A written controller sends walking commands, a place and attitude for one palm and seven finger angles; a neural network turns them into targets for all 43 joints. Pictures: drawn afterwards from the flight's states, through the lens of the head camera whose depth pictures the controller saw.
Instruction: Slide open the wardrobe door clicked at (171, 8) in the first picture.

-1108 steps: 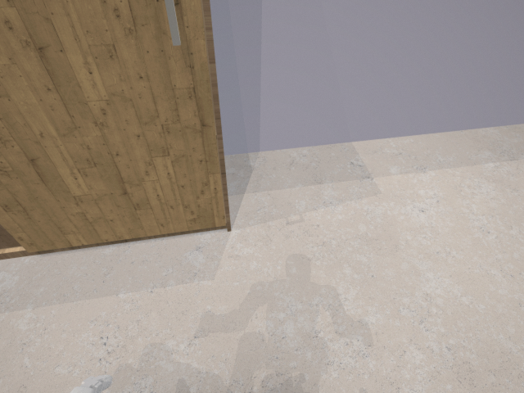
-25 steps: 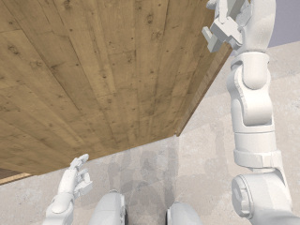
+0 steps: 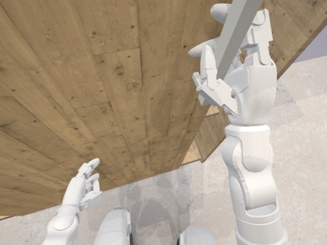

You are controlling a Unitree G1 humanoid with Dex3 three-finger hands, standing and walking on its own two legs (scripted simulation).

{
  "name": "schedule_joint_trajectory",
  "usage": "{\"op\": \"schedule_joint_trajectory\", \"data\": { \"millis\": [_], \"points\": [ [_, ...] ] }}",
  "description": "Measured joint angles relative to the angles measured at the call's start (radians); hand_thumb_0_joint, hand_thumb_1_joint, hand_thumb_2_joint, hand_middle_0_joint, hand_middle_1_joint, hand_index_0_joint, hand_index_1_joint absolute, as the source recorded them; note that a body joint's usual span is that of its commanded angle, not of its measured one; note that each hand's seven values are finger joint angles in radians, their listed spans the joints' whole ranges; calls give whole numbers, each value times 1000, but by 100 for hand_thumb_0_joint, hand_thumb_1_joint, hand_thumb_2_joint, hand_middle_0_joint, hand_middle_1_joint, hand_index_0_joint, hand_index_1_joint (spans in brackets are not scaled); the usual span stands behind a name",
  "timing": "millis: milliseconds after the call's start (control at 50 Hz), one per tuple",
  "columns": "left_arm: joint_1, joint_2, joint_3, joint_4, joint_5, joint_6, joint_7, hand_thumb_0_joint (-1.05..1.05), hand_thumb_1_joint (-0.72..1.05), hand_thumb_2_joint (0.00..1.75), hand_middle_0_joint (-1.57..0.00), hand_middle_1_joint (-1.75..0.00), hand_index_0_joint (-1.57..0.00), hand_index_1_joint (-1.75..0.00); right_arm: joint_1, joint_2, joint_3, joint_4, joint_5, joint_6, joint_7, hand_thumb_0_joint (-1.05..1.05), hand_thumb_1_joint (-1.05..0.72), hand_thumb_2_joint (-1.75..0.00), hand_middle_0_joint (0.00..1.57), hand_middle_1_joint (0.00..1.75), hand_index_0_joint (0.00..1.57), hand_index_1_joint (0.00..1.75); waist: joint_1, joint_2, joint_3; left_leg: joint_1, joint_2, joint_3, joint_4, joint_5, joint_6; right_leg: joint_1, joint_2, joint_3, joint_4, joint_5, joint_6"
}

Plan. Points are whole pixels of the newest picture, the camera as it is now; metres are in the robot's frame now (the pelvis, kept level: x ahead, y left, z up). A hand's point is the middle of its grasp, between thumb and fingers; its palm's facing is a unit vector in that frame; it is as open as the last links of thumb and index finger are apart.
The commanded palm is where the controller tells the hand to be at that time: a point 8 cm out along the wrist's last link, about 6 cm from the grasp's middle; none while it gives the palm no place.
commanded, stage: step sideways, sliding the door along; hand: right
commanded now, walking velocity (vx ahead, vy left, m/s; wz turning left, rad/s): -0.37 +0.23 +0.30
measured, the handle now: (215, 49) +0.37 -0.09 +0.25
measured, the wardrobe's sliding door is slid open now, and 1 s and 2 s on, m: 0.15 0.31 0.53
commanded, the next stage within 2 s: none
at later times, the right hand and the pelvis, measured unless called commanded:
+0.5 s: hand (131, 108) +0.30 +0.03 +0.23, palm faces -0.32 +0.94 -0.13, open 7.8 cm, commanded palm +0.29 -0.01 +0.23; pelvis +0.00 +0.02 +0.00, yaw +11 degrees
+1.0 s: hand (78, 112) +0.29 +0.09 +0.24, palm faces -0.11 +0.99 -0.03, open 6.1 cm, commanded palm +0.27 +0.10 +0.23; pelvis -0.14 +0.13 +0.01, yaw +13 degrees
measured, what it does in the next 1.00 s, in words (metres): walks backwards: left foot, then right foot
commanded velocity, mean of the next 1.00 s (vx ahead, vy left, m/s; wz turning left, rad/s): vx -0.12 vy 0.28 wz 0.04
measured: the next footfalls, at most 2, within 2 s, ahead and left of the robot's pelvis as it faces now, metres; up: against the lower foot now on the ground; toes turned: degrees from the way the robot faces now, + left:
left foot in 0.16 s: +0.10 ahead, +0.12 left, +0.00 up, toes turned +10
right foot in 0.40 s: +0.12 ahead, -0.17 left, +0.00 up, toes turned +2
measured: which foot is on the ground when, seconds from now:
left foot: up 0.00-0.14, down 0.16-0.38, up 0.40-0.58, down 0.60-0.78, up 0.80-1.00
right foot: down 0.00-0.22, up 0.24-0.38, down 0.40-0.62, up 0.64-0.76, down 0.78-1.00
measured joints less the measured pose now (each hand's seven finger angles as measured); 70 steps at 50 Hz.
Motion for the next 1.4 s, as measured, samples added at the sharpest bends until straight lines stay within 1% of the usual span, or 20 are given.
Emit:
{"op": "schedule_joint_trajectory", "data": {
  "millis": [120,180,220,280,340,400,500,600,640,720,760,780,900,1000,1100,1160,1200,1240,1320,1400],
  "points": [
    [48,-60,-75,-33,22,-10,-17,1,91,90,-20,-30,-19,-30,146,-25,96,-89,-6,-66,10,-1,-76,-82,45,140,14,113,17,38,-27,46,-10,62,-127,105,-2,59,-32,-87,69,-56,20],
    [97,-85,-82,-44,19,-14,-7,1,91,90,-20,-30,-20,-31,209,-72,101,-130,-6,-86,11,-2,-75,-80,45,139,11,107,49,37,-34,137,-27,96,-225,128,15,58,-66,-109,193,-66,24],
    [84,-79,-90,-11,17,17,-3,1,91,90,-21,-30,-21,-31,236,-87,100,-137,0,-102,11,-3,-74,-78,45,139,11,105,69,18,-35,181,-43,109,-252,53,42,5,-91,-74,327,20,22],
    [9,-75,-83,33,23,56,13,1,91,90,-20,-30,-21,-31,247,-100,104,-145,3,-106,2,0,-72,-77,45,139,13,108,63,58,-8,174,-27,48,-270,77,61,-95,22,46,474,-194,22],
    [-66,-66,-88,36,30,76,15,2,91,90,-20,-30,-21,-31,251,-101,100,-160,-8,-99,-10,4,-70,-76,44,139,16,112,92,93,40,169,-13,6,-332,190,63,-95,62,84,176,-130,31],
    [-99,-47,-73,7,30,91,5,2,91,90,-20,-30,-21,-31,217,-119,81,-139,5,-76,-23,5,-68,-75,41,140,15,113,126,53,32,116,-37,9,-263,237,42,-41,6,63,-135,305,23],
    [-108,-91,-49,29,31,136,6,1,91,90,-20,-30,-20,-30,122,-179,18,17,33,-96,2,1,-66,-73,45,140,8,114,110,39,-16,82,-80,-20,90,-59,3,-62,-55,53,-106,232,79],
    [-97,-106,-66,29,21,127,0,1,91,90,-20,-30,-20,-30,0,-165,-63,143,38,-81,-6,-1,-67,-79,51,140,7,124,43,19,-45,277,-41,8,-255,51,-7,-123,-145,61,-82,267,115],
    [-108,-107,-80,39,7,119,6,1,91,90,-20,-30,-20,-30,-52,-145,-117,182,29,-74,-17,-1,-70,-81,52,140,6,126,56,8,-24,328,-69,38,-345,-12,22,-160,-167,102,-24,241,86],
    [-77,-90,-79,80,3,108,31,1,91,90,-20,-30,-20,-30,-73,-104,-162,226,43,-67,-36,0,-77,-85,49,140,8,130,90,49,-10,307,-64,44,-380,71,56,-166,-10,130,114,2,27],
    [-50,-74,-75,90,7,106,36,1,91,90,-21,-30,-20,-30,-80,-91,-176,240,46,-57,-43,0,-79,-86,48,140,10,132,92,72,-19,269,-69,41,-367,133,60,-96,38,79,1,144,7],
    [-33,-62,-69,85,10,107,34,1,91,90,-21,-30,-20,-30,-89,-95,-185,250,46,-52,-42,0,-79,-86,48,140,11,132,93,62,-29,226,-86,56,-310,171,46,-53,27,73,-79,309,-9],
    [26,-40,-22,106,22,150,-4,1,91,90,-20,-30,-20,-30,-240,-139,-199,424,67,-36,-17,1,-77,-85,46,140,15,132,94,76,10,54,-103,-4,115,-17,15,-19,-38,142,-162,242,56],
    [52,-31,-17,118,5,160,1,1,91,90,-20,-30,-20,-30,-361,-167,-216,594,63,-9,-11,0,-78,-86,46,140,20,135,38,24,-6,111,-35,-4,20,3,4,-44,-119,180,-155,264,102],
    [49,-74,-44,123,-14,155,21,1,91,90,-20,-30,-20,-30,-463,-231,-263,748,78,9,-23,-2,-78,-86,45,140,18,137,17,20,-55,319,-19,24,-330,75,-1,-133,-149,239,-70,240,112],
    [6,-68,-59,166,-28,150,41,1,91,90,-20,-30,-20,-30,-464,-255,-324,787,74,14,-39,-2,-78,-87,45,140,17,135,69,-25,-51,352,-40,70,-348,-23,-30,-198,-119,287,106,89,47],
    [5,-58,-60,194,-26,150,61,1,91,90,-20,-30,-20,-30,-434,-249,-335,785,87,24,-45,-2,-78,-86,45,140,17,134,94,-17,-56,362,-20,82,-350,14,-2,-186,-38,223,174,9,18],
    [21,-47,-61,202,-22,148,72,1,91,90,-20,-30,-20,-30,-407,-240,-332,770,98,37,-48,-2,-79,-86,45,140,17,134,90,4,-75,333,-9,76,-304,42,10,-109,15,124,39,178,-12],
    [25,-56,-43,181,-8,160,40,1,91,90,-20,-30,-20,-30,-422,-267,-315,779,105,30,-34,-1,-79,-85,45,140,18,134,70,48,-38,157,-53,10,86,-9,4,-24,-12,117,-80,205,58],
    [30,-38,-30,146,-4,170,13,1,91,90,-20,-30,-20,-30,-449,-272,-308,781,103,36,-27,-1,-79,-85,45,140,19,133,40,24,-7,82,-54,32,99,-25,-1,7,-85,156,-144,232,79]
  ]
}}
